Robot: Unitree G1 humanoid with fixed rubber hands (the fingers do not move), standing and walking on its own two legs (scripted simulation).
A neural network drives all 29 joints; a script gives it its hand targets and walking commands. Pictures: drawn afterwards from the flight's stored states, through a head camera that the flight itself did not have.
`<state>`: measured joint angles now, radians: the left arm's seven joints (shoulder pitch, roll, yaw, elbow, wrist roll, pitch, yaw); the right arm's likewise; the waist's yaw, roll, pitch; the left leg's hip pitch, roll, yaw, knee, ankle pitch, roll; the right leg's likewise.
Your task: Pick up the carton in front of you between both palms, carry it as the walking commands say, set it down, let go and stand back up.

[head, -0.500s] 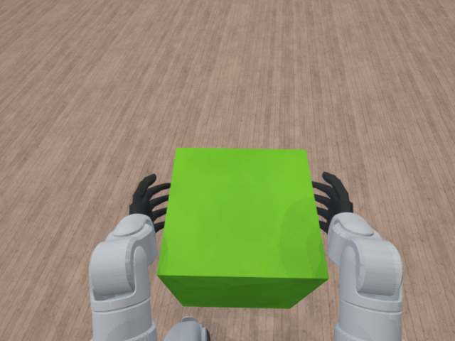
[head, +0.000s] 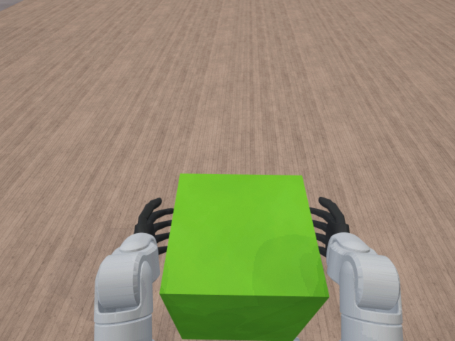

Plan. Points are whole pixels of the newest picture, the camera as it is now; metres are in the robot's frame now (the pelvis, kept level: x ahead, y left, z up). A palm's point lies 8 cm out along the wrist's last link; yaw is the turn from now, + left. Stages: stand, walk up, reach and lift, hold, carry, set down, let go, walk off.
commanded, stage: carry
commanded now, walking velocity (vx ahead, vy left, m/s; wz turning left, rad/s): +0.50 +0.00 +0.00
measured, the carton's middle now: (239, 261) +0.27 +0.00 +0.01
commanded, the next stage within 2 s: none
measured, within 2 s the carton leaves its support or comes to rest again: neither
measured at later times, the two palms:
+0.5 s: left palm (188, 125) +0.58 +0.11 +0.08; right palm (310, 125) +0.60 -0.19 +0.07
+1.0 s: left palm (183, 66) +0.92 +0.16 +0.07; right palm (274, 65) +0.92 -0.14 +0.08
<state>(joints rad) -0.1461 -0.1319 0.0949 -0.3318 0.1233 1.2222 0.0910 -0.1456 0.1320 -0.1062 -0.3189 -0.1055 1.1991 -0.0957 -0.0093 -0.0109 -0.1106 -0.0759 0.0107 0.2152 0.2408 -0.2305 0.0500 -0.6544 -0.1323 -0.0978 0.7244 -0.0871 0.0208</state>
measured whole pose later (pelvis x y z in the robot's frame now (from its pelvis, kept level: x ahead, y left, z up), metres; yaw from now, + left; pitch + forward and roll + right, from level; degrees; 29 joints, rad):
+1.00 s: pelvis +0.66 +0.01 +0.00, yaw +0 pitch +4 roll -1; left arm -0.14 -0.13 0.08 -0.37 0.12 1.21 0.10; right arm -0.13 0.13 -0.11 -0.36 -0.10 1.18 -0.09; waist -0.01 -0.02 -0.04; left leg -0.15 0.03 0.21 0.27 -0.20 0.05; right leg -0.64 -0.12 -0.09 0.83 -0.16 0.02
